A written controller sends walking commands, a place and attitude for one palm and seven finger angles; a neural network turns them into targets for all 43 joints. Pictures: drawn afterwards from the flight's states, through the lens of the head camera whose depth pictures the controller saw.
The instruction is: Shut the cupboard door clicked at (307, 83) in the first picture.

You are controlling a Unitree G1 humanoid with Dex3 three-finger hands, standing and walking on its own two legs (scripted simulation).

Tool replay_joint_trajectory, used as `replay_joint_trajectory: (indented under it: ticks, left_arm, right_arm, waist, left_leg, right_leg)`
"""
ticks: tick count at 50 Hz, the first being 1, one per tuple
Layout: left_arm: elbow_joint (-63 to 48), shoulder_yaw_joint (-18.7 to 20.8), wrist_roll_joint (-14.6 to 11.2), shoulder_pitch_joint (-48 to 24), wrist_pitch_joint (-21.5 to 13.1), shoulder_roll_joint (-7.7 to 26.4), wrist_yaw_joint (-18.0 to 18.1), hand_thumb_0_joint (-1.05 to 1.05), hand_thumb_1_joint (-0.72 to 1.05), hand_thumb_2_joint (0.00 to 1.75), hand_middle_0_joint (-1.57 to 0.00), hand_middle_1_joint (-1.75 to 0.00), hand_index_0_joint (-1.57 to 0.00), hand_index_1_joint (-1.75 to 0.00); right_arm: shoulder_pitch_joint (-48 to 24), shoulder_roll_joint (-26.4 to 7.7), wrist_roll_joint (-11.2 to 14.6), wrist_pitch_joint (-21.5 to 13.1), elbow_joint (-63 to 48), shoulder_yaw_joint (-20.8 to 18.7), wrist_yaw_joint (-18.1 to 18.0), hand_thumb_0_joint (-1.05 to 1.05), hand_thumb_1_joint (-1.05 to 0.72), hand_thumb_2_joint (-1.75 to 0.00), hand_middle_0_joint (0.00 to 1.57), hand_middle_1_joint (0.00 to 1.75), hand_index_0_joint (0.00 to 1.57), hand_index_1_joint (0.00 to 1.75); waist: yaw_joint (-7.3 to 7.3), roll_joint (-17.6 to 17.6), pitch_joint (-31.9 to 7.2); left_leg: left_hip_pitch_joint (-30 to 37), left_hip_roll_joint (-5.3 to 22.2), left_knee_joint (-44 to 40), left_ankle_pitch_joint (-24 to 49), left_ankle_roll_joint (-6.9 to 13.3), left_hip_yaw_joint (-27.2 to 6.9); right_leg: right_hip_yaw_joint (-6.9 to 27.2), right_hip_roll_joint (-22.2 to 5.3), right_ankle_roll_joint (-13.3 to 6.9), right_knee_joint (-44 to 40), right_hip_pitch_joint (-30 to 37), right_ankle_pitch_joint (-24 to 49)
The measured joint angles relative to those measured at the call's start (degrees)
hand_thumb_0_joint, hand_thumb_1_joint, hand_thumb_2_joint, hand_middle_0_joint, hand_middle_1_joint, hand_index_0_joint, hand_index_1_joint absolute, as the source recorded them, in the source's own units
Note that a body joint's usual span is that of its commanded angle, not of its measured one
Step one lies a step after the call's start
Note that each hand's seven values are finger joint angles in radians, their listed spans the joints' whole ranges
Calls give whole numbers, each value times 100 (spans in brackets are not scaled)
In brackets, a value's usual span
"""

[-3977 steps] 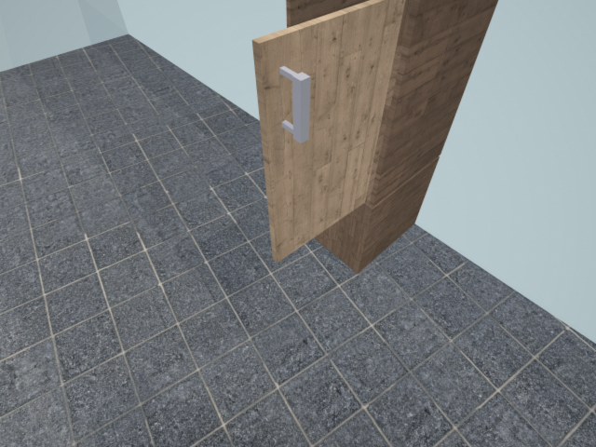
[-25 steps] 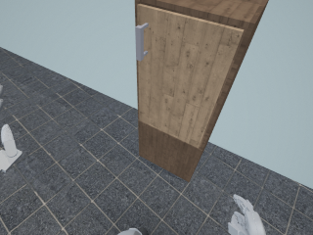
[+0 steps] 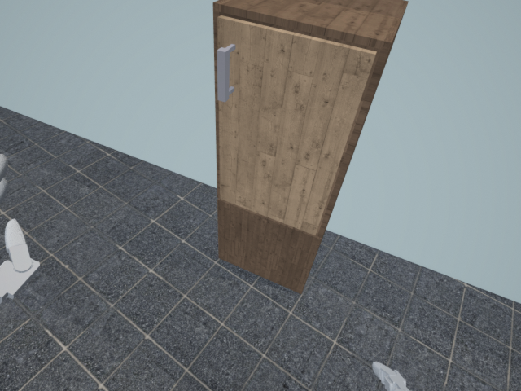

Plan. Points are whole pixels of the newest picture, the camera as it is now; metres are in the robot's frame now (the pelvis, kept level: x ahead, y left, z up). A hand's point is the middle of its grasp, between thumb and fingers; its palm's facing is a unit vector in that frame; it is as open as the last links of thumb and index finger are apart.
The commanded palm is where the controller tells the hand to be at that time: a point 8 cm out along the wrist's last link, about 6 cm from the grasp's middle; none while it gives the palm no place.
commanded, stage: stop stepping back and stand still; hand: left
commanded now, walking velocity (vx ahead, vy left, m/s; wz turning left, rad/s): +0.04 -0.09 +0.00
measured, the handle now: (227, 72) +0.78 +0.11 +0.14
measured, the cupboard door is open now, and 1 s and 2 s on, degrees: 0 0 0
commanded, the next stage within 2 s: let the arm hang, fingers relaxed in 0.70 s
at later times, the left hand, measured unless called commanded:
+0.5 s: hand (58, 245) +0.24 +0.25 +0.16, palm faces +0.42 -0.80 -0.43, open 7.4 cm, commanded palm +0.18 +0.29 +0.18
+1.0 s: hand out of the picture +0.15 +0.23 -0.10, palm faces +0.00 -0.94 -0.34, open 7.4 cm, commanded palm none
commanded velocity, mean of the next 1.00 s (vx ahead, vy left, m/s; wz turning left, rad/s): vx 0.00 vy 0.00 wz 0.00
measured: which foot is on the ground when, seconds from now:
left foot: down 0.00-1.00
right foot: down 0.00-1.00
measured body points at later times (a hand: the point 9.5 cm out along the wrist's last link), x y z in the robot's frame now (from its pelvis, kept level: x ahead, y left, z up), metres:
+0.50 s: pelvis +0.04 -0.01 +0.01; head +0.04 +0.00 +0.46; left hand +0.21 +0.29 +0.19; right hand +0.21 -0.25 -0.06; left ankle +0.02 +0.10 -0.73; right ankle +0.02 -0.11 -0.73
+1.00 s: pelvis +0.00 +0.02 +0.00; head +0.01 +0.00 +0.44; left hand +0.15 +0.28 -0.07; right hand +0.14 -0.24 -0.12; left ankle +0.02 +0.10 -0.73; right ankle +0.02 -0.11 -0.73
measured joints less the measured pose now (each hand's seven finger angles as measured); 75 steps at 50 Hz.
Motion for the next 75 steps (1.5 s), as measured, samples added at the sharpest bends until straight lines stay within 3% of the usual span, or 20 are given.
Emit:
replay_joint_trajectory:
  ticks: [5, 13, 17, 28, 40, 42, 44, 48, 53, 55, 59, 66, 75]
  left_arm:
    - [103, 33, -32, 351, 116, 113, -4, 1, 89, 90, -21, -31, -21, -30]
    - [259, -88, 2, 208, 47, -175, 32, 1, 89, 90, -21, -31, -21, -30]
    - [287, -162, 2, 102, 9, -235, 21, 1, 89, 90, -21, -31, -21, -30]
    - [191, -66, -77, 217, 14, 58, -49, 1, 89, 90, -21, -31, -21, -30]
    - [291, -138, -89, 206, 112, -73, -55, 1, 89, 90, -21, -31, -21, -30]
    - [1054, -513, 72, -234, 101, -12, -255, 1, 89, 90, -20, -30, -21, -30]
    - [2302, -1037, 200, -749, 540, -77, -521, 0, 90, 90, -20, -30, -20, -30]
    - [4861, -1873, 343, -1291, 1266, -513, -838, 0, 90, 90, -19, -30, -20, -30]
    - [6798, -2436, 380, -1231, 1493, -1121, -933, 1, 91, 90, -19, -30, -20, -30]
    - [7301, -2430, 339, -1147, 1500, -1280, -849, 1, 93, 90, -20, -30, -20, -30]
    - [8029, -2321, 323, -1077, 1460, -1133, -807, -1, 99, 90, -20, -30, -21, -30]
    - [8847, -2333, 340, -804, 1357, -1165, -845, 0, 95, 90, -20, -30, -20, -30]
    - [9273, -2311, 305, -737, 1274, -1313, -755, 0, 92, 90, -19, -30, -20, -30]
  right_arm:
    - [73, -11, -12, 117, 40, 3, -42, 1, -90, -90, 21, 30, 21, 30]
    - [10, -366, -16, 95, 163, -175, -66, 1, -91, -90, 21, 30, 20, 30]
    - [-178, -470, 15, 86, 110, -267, -91, 1, -91, -90, 21, 30, 20, 30]
    - [-614, -297, 99, 172, -383, -210, -78, 1, -91, -90, 20, 30, 20, 30]
    - [-427, -213, 84, 299, -344, -82, -99, 1, -91, -90, 21, 30, 20, 30]
    - [-464, -383, 94, 87, -57, -146, 131, 1, -91, -90, 21, 30, 20, 30]
    - [-632, -626, 26, 119, 288, -183, 308, 1, -91, -90, 21, 30, 20, 30]
    - [-886, -847, -100, 311, 705, -218, 368, 1, -91, -90, 21, 30, 20, 30]
    - [-624, -688, -153, 543, 1101, -191, 346, 1, -91, -90, 21, 30, 20, 30]
    - [-414, -572, -159, 633, 1308, -171, 331, 1, -91, -90, 21, 30, 20, 30]
    - [-4, -375, -172, 755, 1752, -148, 283, 1, -91, -90, 20, 30, 20, 30]
    - [357, -321, -136, 833, 2158, -244, 216, 1, -91, -90, 20, 30, 20, 30]
    - [290, -103, -123, 746, 2326, -245, 217, 1, -91, -90, 20, 30, 20, 30]
  waist:
    - [-65, 22, -67]
    - [149, 154, -125]
    - [178, 124, -50]
    - [134, 58, 79]
    - [243, 60, 102]
    - [277, 168, 105]
    - [306, 322, 87]
    - [132, 492, 213]
    - [9, 154, 479]
    - [15, -40, 540]
    - [113, -219, 587]
    - [170, 127, 509]
    - [111, 391, 356]
  left_leg:
    - [145, -12, -186, 75, -40, 18]
    - [146, 63, -160, -27, -119, -89]
    - [245, 25, -259, -42, -116, -81]
    - [501, -25, -473, -67, -91, 28]
    - [537, -107, -588, 42, 13, 43]
    - [356, -172, -429, 51, 47, -21]
    - [164, -272, -239, 26, 105, -3]
    - [-25, -399, -26, 14, 210, 121]
    - [45, -359, -89, 125, 146, 127]
    - [75, -323, -128, 171, 113, 71]
    - [144, -243, -287, 291, 66, -42]
    - [291, -247, -591, 467, 77, -42]
    - [250, -193, -560, 455, 57, 36]
  right_leg:
    - [2, -25, -5, -162, 112, 283]
    - [-93, 56, -95, -280, 206, 203]
    - [-84, 19, -77, -321, 279, 161]
    - [26, -35, -20, -416, 454, 107]
    - [42, -118, 84, -617, 538, 257]
    - [-62, -187, 107, -393, 358, 231]
    - [-58, -289, 150, -95, 127, 93]
    - [55, -419, 240, 424, -223, -52]
    - [61, -379, 170, 396, -174, 38]
    - [5, -343, 133, 295, -103, 101]
    - [-103, -262, 84, -43, 70, 302]
    - [-100, -264, 82, -391, 234, 508]
    - [-21, -214, 76, -369, 166, 518]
